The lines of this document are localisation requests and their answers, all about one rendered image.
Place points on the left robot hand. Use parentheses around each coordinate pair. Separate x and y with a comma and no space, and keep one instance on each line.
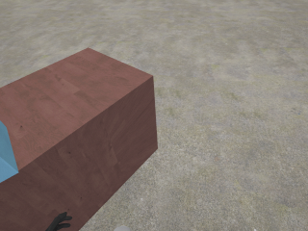
(56,223)

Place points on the pedestal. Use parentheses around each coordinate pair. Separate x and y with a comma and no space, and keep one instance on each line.
(79,129)

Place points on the carton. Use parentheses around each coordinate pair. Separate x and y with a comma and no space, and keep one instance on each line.
(8,166)

